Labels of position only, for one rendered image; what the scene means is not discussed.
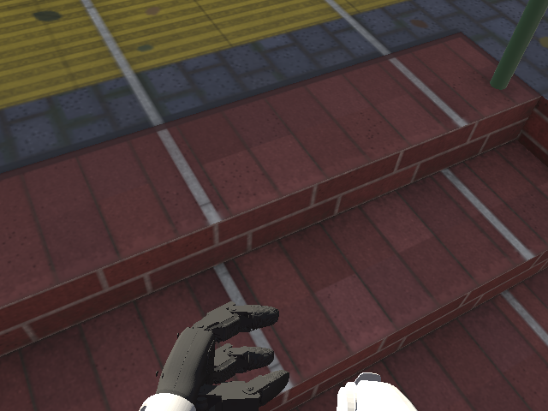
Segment stairs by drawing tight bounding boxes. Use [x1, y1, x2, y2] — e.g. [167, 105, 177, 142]
[0, 96, 548, 411]

